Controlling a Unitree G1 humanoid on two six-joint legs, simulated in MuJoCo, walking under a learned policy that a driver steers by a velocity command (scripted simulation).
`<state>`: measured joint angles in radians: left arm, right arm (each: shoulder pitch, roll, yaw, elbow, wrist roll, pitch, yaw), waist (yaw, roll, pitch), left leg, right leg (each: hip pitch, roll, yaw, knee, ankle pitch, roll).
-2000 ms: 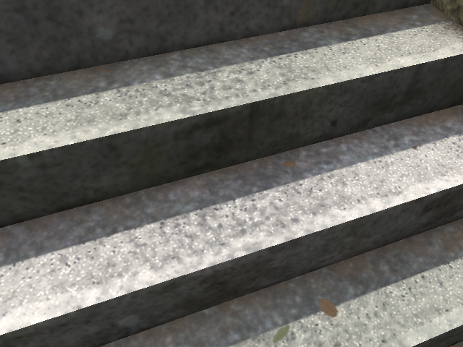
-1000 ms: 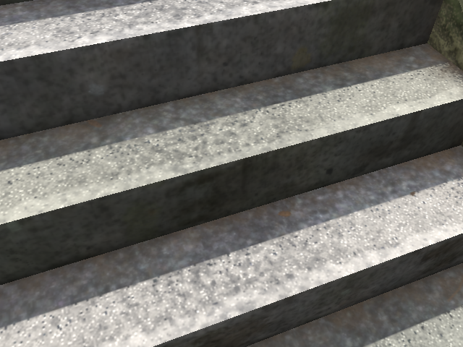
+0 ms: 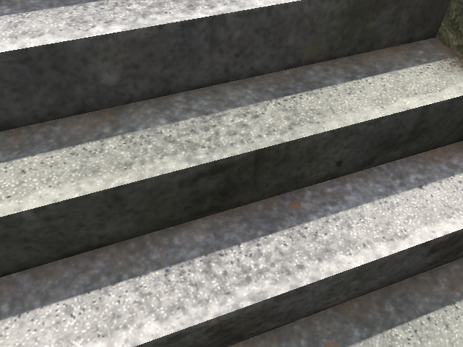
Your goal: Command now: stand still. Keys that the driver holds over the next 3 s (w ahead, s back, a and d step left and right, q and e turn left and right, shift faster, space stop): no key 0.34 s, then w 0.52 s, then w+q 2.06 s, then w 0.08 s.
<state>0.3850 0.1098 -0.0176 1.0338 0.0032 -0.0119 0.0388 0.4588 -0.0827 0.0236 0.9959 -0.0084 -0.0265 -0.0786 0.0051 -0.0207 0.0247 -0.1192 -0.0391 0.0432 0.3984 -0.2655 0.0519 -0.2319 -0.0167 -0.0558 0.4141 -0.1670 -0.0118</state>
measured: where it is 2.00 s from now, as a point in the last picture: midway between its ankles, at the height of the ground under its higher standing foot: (326, 156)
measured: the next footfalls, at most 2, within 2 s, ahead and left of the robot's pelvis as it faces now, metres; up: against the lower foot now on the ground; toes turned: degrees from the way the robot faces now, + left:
right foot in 0.88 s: +0.41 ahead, -0.27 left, +0.19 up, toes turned -11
left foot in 1.58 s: +0.58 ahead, -0.08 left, +0.38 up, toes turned +14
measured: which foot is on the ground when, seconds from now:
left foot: down 0.00-0.92, up 0.94-1.00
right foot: down 0.00-0.44, up 0.46-0.86, down 0.88-1.00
